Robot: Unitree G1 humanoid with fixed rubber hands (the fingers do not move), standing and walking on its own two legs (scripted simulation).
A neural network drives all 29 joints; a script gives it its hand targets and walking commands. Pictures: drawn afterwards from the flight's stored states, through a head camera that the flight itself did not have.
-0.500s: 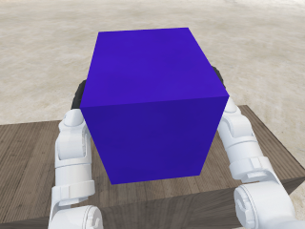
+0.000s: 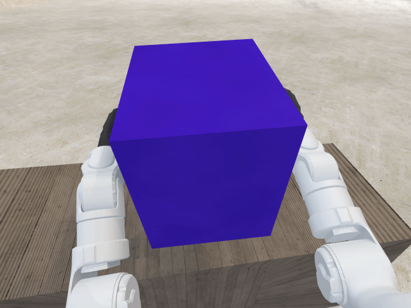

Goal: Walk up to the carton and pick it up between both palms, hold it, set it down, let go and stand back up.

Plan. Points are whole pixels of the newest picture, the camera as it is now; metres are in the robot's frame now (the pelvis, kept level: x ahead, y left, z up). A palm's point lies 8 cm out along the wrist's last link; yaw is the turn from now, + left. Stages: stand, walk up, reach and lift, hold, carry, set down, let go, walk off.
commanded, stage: hold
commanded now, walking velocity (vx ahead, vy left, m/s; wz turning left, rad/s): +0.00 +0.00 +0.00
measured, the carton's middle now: (203, 141) +0.40 +0.01 +0.17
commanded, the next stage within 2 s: none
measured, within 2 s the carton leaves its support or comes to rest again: neither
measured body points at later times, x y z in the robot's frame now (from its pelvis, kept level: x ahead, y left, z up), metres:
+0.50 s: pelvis +0.01 +0.00 +0.00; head -0.05 +0.02 +0.45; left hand +0.36 +0.18 +0.19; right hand +0.39 -0.16 +0.21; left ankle +0.05 +0.15 -0.75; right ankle -0.01 -0.15 -0.75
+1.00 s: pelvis +0.00 +0.00 +0.00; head -0.06 +0.02 +0.45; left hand +0.36 +0.18 +0.19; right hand +0.39 -0.16 +0.22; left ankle +0.05 +0.15 -0.75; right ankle -0.01 -0.15 -0.75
